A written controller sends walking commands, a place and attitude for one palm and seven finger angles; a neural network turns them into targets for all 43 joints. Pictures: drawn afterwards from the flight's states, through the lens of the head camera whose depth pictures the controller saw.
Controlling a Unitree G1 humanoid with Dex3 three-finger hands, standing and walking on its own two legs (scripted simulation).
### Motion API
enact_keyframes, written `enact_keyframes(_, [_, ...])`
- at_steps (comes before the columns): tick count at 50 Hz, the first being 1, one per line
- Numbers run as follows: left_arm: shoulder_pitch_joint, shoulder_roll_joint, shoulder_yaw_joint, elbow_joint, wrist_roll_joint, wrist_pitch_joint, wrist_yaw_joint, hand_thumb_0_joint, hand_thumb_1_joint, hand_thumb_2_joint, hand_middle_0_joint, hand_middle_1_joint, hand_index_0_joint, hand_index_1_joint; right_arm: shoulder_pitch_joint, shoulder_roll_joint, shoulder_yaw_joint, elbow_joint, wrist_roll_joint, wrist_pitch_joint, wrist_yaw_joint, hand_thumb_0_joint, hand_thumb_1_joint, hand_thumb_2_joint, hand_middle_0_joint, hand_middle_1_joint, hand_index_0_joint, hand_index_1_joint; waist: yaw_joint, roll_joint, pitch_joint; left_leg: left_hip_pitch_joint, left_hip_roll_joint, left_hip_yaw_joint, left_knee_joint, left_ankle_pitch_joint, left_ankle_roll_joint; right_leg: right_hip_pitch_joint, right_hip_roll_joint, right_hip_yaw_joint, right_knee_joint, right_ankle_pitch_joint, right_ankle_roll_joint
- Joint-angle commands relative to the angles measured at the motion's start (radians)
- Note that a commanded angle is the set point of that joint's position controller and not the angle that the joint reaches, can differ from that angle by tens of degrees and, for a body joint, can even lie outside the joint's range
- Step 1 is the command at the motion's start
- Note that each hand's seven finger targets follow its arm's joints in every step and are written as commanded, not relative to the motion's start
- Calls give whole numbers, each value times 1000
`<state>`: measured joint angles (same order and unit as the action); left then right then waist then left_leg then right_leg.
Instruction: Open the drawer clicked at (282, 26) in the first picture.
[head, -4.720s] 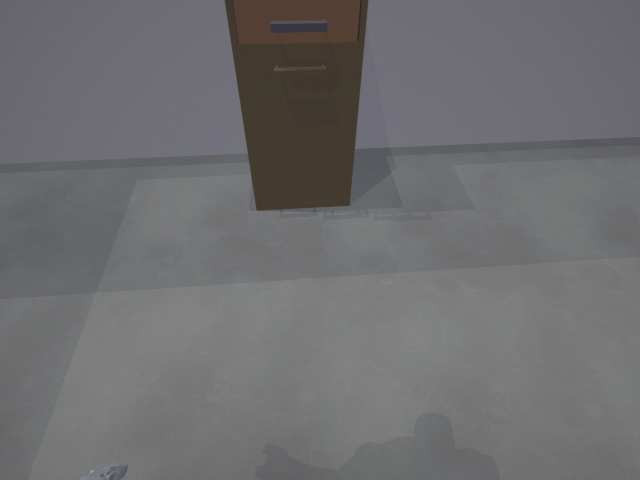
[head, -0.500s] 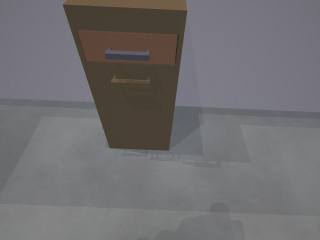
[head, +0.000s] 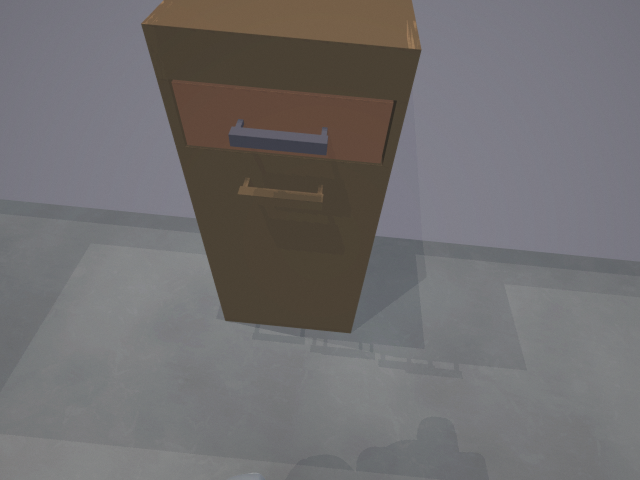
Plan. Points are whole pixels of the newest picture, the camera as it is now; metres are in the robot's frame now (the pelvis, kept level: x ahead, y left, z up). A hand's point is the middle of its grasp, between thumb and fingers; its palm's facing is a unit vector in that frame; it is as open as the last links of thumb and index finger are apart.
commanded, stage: take the last steps up to it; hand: left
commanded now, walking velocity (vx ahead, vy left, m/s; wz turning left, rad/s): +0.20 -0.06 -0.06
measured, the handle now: (280, 134) +0.66 +0.13 +0.05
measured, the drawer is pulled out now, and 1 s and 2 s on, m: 0.00 0.00 0.00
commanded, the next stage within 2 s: come to a stop and stand still in 0.24 s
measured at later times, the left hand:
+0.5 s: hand (238, 412) +0.23 +0.14 -0.15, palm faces -0.05 -0.98 -0.21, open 7.3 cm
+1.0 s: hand (170, 470) +0.15 +0.22 -0.16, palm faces +0.00 -0.98 -0.22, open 7.3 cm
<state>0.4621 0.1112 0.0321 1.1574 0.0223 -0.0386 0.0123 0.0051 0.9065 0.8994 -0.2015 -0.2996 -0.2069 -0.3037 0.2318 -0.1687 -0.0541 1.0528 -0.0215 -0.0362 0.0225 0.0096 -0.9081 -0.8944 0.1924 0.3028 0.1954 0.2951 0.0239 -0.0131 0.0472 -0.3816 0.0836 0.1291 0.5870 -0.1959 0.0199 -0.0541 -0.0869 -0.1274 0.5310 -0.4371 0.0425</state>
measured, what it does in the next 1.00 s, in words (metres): walks ahead: right foot, then left foot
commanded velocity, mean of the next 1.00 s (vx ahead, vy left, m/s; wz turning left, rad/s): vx -0.02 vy -0.03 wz -0.01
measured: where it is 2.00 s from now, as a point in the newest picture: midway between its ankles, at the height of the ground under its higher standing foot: outside the picture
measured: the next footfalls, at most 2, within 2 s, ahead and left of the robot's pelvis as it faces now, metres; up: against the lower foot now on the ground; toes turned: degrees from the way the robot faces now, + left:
right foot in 0.42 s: +0.20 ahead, -0.13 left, +0.00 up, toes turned -10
left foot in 0.76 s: +0.20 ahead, +0.10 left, +0.00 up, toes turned +0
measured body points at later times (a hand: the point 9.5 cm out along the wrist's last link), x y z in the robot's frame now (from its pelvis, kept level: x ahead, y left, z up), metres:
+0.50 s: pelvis +0.14 -0.02 +0.01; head +0.15 -0.05 +0.46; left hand +0.23 +0.19 -0.13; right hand +0.08 -0.22 -0.16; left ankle +0.08 +0.11 -0.72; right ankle +0.16 -0.13 -0.72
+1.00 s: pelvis +0.13 +0.02 +0.02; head +0.14 +0.04 +0.47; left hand +0.15 +0.27 -0.14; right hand +0.19 -0.22 -0.12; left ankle +0.15 +0.11 -0.72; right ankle +0.07 -0.12 -0.68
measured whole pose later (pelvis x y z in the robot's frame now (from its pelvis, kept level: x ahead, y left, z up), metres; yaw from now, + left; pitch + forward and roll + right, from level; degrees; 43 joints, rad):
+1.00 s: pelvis +0.13 +0.02 +0.02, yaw -3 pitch +0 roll -1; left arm 0.24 0.23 0.05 1.07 0.02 0.05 0.02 0.00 0.91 0.90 -0.20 -0.30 -0.20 -0.30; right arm 0.16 -0.15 -0.03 1.03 -0.02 0.00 -0.03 0.00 -0.91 -0.89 0.20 0.30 0.20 0.30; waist 0.01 -0.03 0.04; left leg -0.23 0.03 0.11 0.41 -0.19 0.04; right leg -0.31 -0.04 -0.02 0.82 -0.45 0.04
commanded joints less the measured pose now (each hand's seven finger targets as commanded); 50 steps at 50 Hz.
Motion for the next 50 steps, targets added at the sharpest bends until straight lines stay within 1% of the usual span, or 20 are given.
enact_keyframes(1, [-51,83,19,-103,-3,-2,6,0,900,900,-200,-300,-200,-300,312,-230,-42,49,-6,-9,-43,0,-900,-900,200,300,200,300,-130,282,-103,410,368,-528,-390,-247,152,-521,37,77,643,-150,-70])
enact_keyframes(4, [-105,70,24,-84,6,4,-15,0,900,900,-200,-300,-200,-300,130,-89,-9,3,-4,-22,-48,0,-900,-900,200,300,200,300,-52,103,56,149,280,-328,-426,-187,127,-497,-49,105,648,53,-62])
enact_keyframes(7, [-46,45,20,-71,5,26,-15,0,900,900,-200,-300,-200,-300,97,-79,-1,-3,-1,-33,-51,0,-900,-900,200,300,200,300,-14,125,7,139,222,-170,-419,-15,122,-426,-42,83,533,115,-40])
enact_keyframes(14, [-199,64,19,-147,3,32,-15,0,900,900,-200,-300,-200,-300,127,-102,-16,14,-7,-15,-44,0,-900,-900,200,300,200,300,-38,99,48,161,235,-148,-405,-27,147,-377,-27,49,217,134,-25])
enact_keyframes(17, [-198,66,19,-149,5,23,-15,0,900,900,-200,-300,-200,-300,121,-105,-20,22,-10,-5,-43,0,-900,-900,200,300,200,300,-26,90,35,160,207,-126,-324,-31,121,-274,14,7,84,170,-25])
enact_keyframes(19, [-142,96,20,-124,3,9,-2,0,900,900,-200,-300,-200,-300,126,-60,-5,36,0,-3,-44,0,-900,-900,200,300,200,300,6,17,9,119,120,-57,-172,60,47,-105,10,37,-101,332,-31])
enact_keyframes(20, [-94,145,22,-102,3,-5,10,0,900,900,-200,-300,-200,-300,144,-13,10,39,7,-7,-45,0,-900,-900,200,300,200,300,15,-100,-41,45,55,-5,-74,-25,-4,8,-122,194,-122,588,-64])
enact_keyframes(21, [-102,199,21,-95,-5,-7,16,0,900,900,-200,-300,-200,-300,174,13,19,41,14,-1,-42,0,-900,-900,200,300,200,300,-17,-163,-65,42,0,14,-49,-208,-39,21,-245,264,-141,825,-122])
enact_keyframes(23, [-140,212,27,-103,-11,-8,27,0,900,900,-200,-300,-200,-300,171,-7,13,49,18,27,-52,0,-900,-900,200,300,200,300,-13,-245,-122,92,-2,-31,84,-343,-53,-2,-261,266,-136,1122,-196])
enact_keyframes(26, [-187,212,37,-114,-4,16,47,0,900,900,-200,-300,-200,-300,144,-17,2,45,24,46,-61,0,-900,-900,200,300,200,300,-8,-138,-127,16,-20,-65,163,-330,-56,69,-273,229,-69,1278,-236])
enact_keyframes(28, [-196,224,53,-130,3,31,48,0,900,900,-200,-300,-200,-300,97,-19,-6,20,19,61,-62,0,-900,-900,200,300,200,300,9,-103,-116,-12,-43,-76,245,-340,-60,50,-286,228,-80,1236,-251])
enact_keyframes(31, [-263,228,62,-169,8,49,48,0,900,900,-200,-300,-200,-300,75,-20,-14,-15,16,78,-55,0,-900,-900,200,300,200,300,-8,-107,-89,18,-48,-100,256,-295,-60,-65,-274,193,-115,1034,-246])
enact_keyframes(34, [-317,229,65,-193,9,58,43,0,900,900,-200,-300,-200,-300,107,-26,-17,-29,14,76,-47,0,-900,-900,200,300,200,300,-38,-157,-103,100,-44,-86,89,-177,-60,-122,-230,155,-95,811,-202])
enact_keyframes(36, [-324,215,59,-200,-2,67,38,0,900,900,-200,-300,-200,-300,144,-44,-15,-25,8,65,-44,0,-900,-900,200,300,200,300,-64,-119,-104,243,-34,-59,-126,44,-53,-219,-165,125,-32,569,-130])
enact_keyframes(37, [-292,171,50,-210,-8,73,32,0,900,900,-200,-300,-200,-300,134,-98,-20,-38,1,52,-44,0,-900,-900,200,300,200,300,-54,59,-115,293,75,-181,-208,171,-13,-298,-74,79,63,333,-77])
enact_keyframes(38, [-265,124,38,-221,-14,79,27,0,900,900,-200,-300,-200,-300,91,-169,-26,-71,-6,47,-44,0,-900,-900,200,300,200,300,-40,276,-83,205,257,-367,-307,304,80,-337,31,25,191,-5,-23])
enact_keyframes(39, [-269,136,35,-222,-7,86,32,0,900,900,-200,-300,-200,-300,47,-182,-25,-90,-5,44,-49,0,-900,-900,200,300,200,300,-43,271,-74,109,307,-432,-358,233,140,-307,53,104,341,-152,-22])
enact_keyframes(41, [-263,147,39,-189,-3,86,22,0,900,900,-200,-300,-200,-300,-36,-155,-10,-95,-8,36,-65,0,-900,-900,200,300,200,300,-15,168,-16,84,248,-364,-363,128,150,-337,43,177,456,-60,-27])
enact_keyframes(43, [-212,143,33,-154,-4,78,10,0,900,900,-200,-300,-200,-300,-57,-144,1,-90,-4,30,-66,0,-900,-900,200,300,200,300,-7,132,-40,170,201,-286,-350,124,133,-351,42,164,432,1,-17])
enact_keyframes(50, [-237,136,11,-141,-6,75,2,0,900,900,-200,-300,-200,-300,37,-170,-15,-23,0,35,-65,0,-900,-900,200,300,200,300,-70,135,-54,320,222,-285,-339,204,138,-321,32,115,204,-43,-6])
